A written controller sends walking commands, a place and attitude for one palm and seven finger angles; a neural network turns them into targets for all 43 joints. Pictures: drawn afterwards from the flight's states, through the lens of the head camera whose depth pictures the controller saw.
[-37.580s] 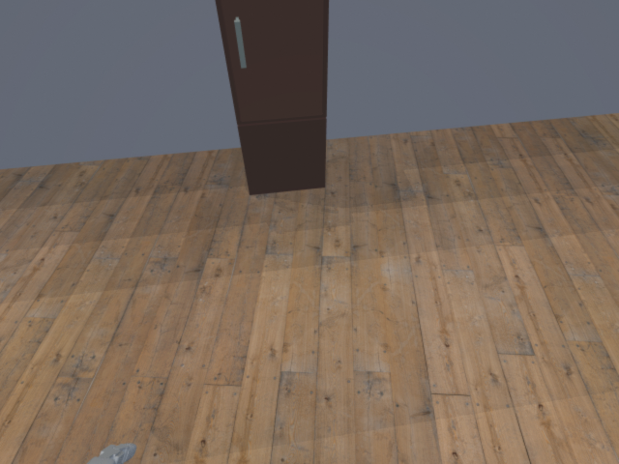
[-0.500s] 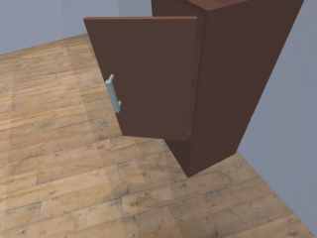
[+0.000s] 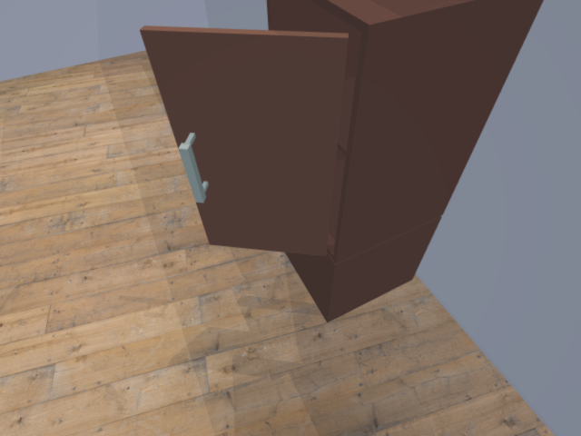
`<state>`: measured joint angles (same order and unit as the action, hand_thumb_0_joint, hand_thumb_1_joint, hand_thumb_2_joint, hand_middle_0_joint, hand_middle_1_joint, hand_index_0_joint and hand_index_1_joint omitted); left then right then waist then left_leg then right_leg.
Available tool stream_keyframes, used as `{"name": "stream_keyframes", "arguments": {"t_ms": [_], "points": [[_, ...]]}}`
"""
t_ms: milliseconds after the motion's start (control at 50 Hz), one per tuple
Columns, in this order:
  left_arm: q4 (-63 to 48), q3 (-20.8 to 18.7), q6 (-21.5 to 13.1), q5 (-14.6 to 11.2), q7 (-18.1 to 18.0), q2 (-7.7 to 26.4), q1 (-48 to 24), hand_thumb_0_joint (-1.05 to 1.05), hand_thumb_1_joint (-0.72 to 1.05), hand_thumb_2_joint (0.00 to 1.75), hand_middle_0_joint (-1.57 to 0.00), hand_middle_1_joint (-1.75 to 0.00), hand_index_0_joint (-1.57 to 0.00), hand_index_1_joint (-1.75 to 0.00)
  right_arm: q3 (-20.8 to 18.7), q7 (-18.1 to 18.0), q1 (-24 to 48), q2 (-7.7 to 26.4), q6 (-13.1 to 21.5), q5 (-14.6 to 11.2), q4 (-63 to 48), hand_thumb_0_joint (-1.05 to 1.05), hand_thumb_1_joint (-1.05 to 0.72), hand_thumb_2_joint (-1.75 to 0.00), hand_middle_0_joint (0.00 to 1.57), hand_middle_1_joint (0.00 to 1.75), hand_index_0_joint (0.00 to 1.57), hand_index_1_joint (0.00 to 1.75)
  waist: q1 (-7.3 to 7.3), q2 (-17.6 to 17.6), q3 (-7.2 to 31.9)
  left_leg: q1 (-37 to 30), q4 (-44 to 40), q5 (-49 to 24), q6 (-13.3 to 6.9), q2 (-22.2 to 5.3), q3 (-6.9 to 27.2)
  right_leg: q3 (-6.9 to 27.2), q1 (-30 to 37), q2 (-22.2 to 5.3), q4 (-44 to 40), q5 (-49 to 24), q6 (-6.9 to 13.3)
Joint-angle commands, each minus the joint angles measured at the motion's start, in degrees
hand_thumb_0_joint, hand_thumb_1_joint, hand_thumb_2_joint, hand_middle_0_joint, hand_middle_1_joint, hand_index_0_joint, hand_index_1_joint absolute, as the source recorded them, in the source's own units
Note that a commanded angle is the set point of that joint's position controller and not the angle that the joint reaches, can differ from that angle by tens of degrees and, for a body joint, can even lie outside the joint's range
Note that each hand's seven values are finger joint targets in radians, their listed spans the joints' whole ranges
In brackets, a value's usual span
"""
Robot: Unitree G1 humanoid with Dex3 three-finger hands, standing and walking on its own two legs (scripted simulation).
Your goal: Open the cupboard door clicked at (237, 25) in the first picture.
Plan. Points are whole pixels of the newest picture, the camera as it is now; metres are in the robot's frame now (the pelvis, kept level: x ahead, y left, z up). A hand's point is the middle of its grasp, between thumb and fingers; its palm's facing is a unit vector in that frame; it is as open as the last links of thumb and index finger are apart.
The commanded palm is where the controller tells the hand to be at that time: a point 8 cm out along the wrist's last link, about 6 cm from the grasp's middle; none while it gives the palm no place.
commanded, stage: come to a stop and stand still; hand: left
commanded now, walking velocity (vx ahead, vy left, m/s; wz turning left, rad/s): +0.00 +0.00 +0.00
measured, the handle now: (196, 169) +0.63 +0.24 -0.03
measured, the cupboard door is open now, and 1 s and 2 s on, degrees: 56 56 56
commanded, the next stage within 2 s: look again from close up in 0.32 s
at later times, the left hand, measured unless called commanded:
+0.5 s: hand out of the picture +0.02 +0.17 -0.17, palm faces +0.02 -0.98 -0.20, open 7.4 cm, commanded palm none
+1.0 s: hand out of the picture +0.04 +0.17 -0.17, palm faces +0.02 -0.98 -0.22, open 7.4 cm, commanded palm none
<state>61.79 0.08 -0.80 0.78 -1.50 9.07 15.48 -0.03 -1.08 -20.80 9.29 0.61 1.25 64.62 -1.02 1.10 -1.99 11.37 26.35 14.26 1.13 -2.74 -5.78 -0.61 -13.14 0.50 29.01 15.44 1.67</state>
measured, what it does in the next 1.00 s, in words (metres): stands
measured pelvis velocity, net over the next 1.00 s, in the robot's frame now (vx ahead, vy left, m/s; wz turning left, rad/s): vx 0.03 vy -0.01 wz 0.00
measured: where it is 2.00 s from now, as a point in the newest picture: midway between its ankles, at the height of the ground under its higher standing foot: outside the picture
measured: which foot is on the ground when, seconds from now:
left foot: down 0.00-1.00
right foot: down 0.00-1.00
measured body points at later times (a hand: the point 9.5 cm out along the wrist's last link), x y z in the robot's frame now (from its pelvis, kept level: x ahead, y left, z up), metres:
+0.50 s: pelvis +0.02 +0.00 +0.00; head +0.04 -0.01 +0.45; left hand +0.02 +0.22 -0.15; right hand +0.03 -0.22 -0.17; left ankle +0.00 +0.13 -0.74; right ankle +0.00 -0.10 -0.74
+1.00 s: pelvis +0.03 -0.01 +0.00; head +0.05 -0.02 +0.45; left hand +0.04 +0.22 -0.15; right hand +0.03 -0.22 -0.17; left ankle +0.00 +0.13 -0.74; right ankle +0.00 -0.10 -0.74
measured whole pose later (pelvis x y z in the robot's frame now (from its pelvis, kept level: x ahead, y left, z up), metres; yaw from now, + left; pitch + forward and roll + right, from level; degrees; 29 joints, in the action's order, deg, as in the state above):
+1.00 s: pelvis +0.03 -0.01 +0.00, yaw +0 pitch +0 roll +1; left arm 63.8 -0.2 -1.5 1.0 -2.0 8.6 15.5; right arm -0.3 -1.8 -15.1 8.2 1.2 1.1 65.8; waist 0.1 0.7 -2.1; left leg 7.7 24.1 16.1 1.9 -3.2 -5.9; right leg -0.6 -9.7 1.1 27.1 17.4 2.1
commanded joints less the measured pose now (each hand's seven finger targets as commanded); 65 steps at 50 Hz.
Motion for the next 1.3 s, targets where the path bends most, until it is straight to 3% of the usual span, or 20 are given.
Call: {"name": "stream_keyframes", "arguments": {"t_ms": [0, 140, 500, 760, 800, 1040, 1120, 1240, 1280], "points": [[-1.5, -1.1, -1.0, -0.3, -0.4, 6.2, 3.0, 0.0, 0.9, 0.9, -0.2, -0.3, -0.2, -0.3, -0.6, -0.5, -1.8, 4.1, 1.3, -0.4, -2.0, 0.0, -0.9, -0.9, 0.2, 0.3, 0.2, 0.3, 0.91, -1.0, -0.6, 0.9, -4.7, -3.3, -2.4, -3.8, 5.0, 5.8, 0.2, -5.6, -5.9, -6.9, 1.6], [-0.3, -1.0, -0.9, -0.2, -0.5, 5.3, 3.5, 0.0, 0.9, 0.9, -0.2, -0.3, -0.2, -0.3, -0.7, -0.7, -1.3, 3.8, 1.1, -0.5, -1.4, 0.0, -0.9, -0.9, 0.2, 0.3, 0.2, 0.3, 0.68, -1.5, -2.2, -0.1, -4.9, -3.6, -2.4, -3.9, 4.7, 6.0, -1.3, -5.5, -6.1, -7.5, 1.4], [0.6, -1.2, -1.2, 0.0, -0.6, 5.2, 4.6, 0.0, 0.9, 0.9, -0.2, -0.3, -0.2, -0.3, -1.1, -1.1, 1.5, 4.4, 1.6, -0.5, -1.4, 0.0, -0.9, -0.9, 0.2, 0.3, 0.2, 0.3, 0.82, -1.2, -0.2, -4.3, -4.2, -11.3, -2.7, -4.5, 4.1, 5.4, 0.3, -5.7, -4.7, -16.0, 1.2], [0.6, -1.4, -1.3, -0.1, -0.7, 5.5, 4.2, 0.0, 0.9, 0.9, -0.2, -0.3, -0.2, -0.3, -1.1, -1.2, 1.9, 4.4, 1.5, -0.4, -0.8, 0.0, -0.9, -0.9, 0.2, 0.3, 0.2, 0.3, 1.07, -1.5, 0.1, -4.6, -4.5, -11.3, -2.3, -4.4, 3.8, 5.7, 1.7, -6.1, -5.3, -18.3, 1.4], [0.6, -1.3, -1.3, 0.0, -0.7, 5.4, 4.1, 0.0, 0.9, 0.9, -0.2, -0.3, -0.2, -0.3, -1.1, -1.1, 1.9, 4.1, 1.3, -0.5, -0.6, 0.0, -0.9, -0.9, 0.2, 0.3, 0.2, 0.3, 1.02, -3.0, -0.8, -4.0, -4.7, -10.1, -2.3, -4.4, 3.9, 5.6, 1.5, -6.0, -5.7, -17.6, 1.3], [0.6, -1.3, -1.3, -0.1, -0.7, 5.3, 4.4, 0.0, 0.9, 0.9, -0.2, -0.3, -0.2, -0.3, -0.9, -1.2, 1.4, 3.6, 1.1, -0.5, 0.1, 0.0, -0.9, -0.9, 0.2, 0.3, 0.2, 0.3, 1.03, -2.0, -0.9, -3.9, -5.0, -9.5, -1.9, -4.2, 3.8, 5.6, 2.1, -6.1, -6.6, -17.6, 1.4], [0.4, -2.0, -1.3, 0.1, -0.7, 6.7, 5.4, 0.0, 0.9, 0.9, -0.2, -0.3, -0.2, -0.3, -1.3, -0.9, 0.9, 4.2, 0.8, -0.3, -0.4, 0.0, -0.9, -0.9, 0.2, 0.3, 0.2, 0.3, 1.65, -2.5, -0.4, -1.8, -2.2, -3.7, -1.5, -2.9, 1.8, 9.1, 3.6, -7.8, -7.0, -15.6, 3.2], [-0.1, -3.5, -0.8, 0.2, -1.0, 8.2, 6.7, 0.0, 0.9, 0.9, -0.2, -0.3, -0.2, -0.3, -1.6, -0.5, 1.5, 3.3, -0.1, -0.3, -2.5, 0.0, -0.9, -0.9, 0.2, 0.3, 0.2, 0.3, 2.44, -7.6, -3.6, 4.8, 2.9, 4.7, -0.3, -0.5, -0.1, 18.0, 4.1, -13.3, -10.8, -12.9, 7.6], [-0.5, -3.8, -0.7, 0.2, -1.0, 8.0, 5.9, 0.0, 0.9, 0.9, -0.2, -0.3, -0.2, -0.3, -1.8, -0.5, 0.5, 3.4, 0.0, -0.3, -2.7, 0.0, -0.9, -0.9, 0.2, 0.3, 0.2, 0.3, 1.94, -7.6, -3.6, 3.3, 1.1, 3.4, -0.4, -0.8, 0.1, 17.1, 3.1, -13.1, -9.3, -15.3, 7.7]]}}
